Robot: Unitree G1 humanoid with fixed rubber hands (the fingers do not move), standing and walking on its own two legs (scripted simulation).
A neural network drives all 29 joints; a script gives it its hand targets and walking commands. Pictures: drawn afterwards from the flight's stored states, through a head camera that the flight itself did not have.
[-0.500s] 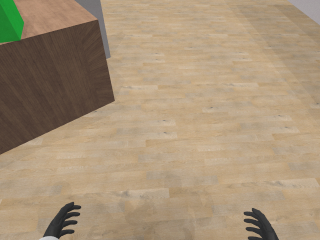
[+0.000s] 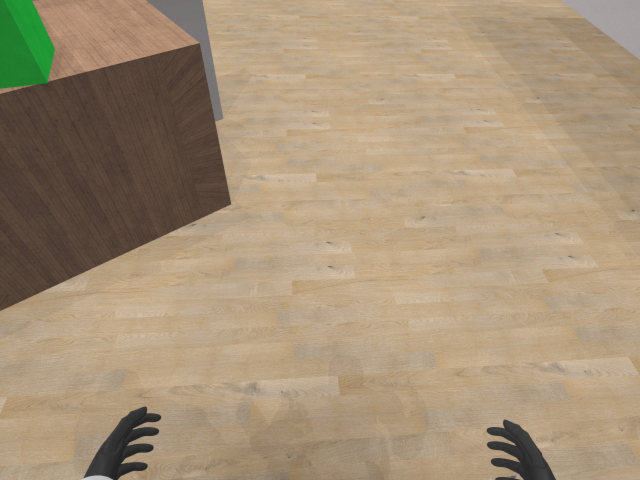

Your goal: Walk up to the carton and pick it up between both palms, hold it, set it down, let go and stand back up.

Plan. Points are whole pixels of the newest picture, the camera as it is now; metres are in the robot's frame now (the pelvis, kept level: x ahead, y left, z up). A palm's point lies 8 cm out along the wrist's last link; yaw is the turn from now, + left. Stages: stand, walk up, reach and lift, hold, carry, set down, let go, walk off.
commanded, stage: stand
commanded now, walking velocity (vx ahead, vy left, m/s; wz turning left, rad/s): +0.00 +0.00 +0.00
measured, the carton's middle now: out of the picture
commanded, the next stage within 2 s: none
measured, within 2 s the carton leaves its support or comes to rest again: neither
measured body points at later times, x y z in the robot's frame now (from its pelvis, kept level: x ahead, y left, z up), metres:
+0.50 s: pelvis -0.01 +0.00 +0.00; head -0.01 +0.00 +0.45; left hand +0.14 +0.27 -0.09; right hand +0.13 -0.27 -0.09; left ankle +0.02 +0.12 -0.72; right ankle +0.02 -0.12 -0.72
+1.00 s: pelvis -0.01 +0.00 +0.00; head -0.01 +0.00 +0.45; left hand +0.13 +0.27 -0.09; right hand +0.14 -0.27 -0.09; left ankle +0.02 +0.12 -0.72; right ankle +0.02 -0.12 -0.72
